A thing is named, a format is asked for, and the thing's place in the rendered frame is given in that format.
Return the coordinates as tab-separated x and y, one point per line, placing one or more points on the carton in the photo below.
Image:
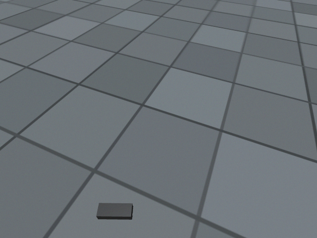
115	211

